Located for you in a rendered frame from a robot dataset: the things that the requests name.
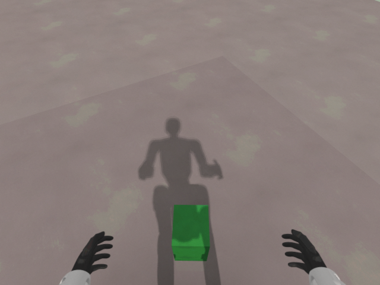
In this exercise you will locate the robot left forearm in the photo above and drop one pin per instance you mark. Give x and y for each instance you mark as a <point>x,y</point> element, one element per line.
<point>76,277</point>

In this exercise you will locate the robot left hand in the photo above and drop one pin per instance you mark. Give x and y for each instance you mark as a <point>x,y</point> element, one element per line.
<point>87,257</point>

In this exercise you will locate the carton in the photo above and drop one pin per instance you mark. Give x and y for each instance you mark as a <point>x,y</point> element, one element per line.
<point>190,234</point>

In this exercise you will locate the robot right hand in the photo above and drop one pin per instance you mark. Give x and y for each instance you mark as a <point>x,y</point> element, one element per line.
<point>308,255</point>

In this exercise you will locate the robot right forearm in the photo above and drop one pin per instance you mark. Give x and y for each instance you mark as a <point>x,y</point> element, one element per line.
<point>324,276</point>

